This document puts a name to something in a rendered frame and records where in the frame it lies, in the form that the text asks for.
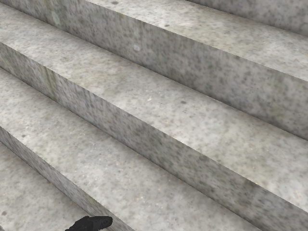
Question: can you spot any left robot hand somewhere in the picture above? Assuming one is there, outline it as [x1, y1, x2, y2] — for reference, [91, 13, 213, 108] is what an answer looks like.
[65, 216, 113, 231]

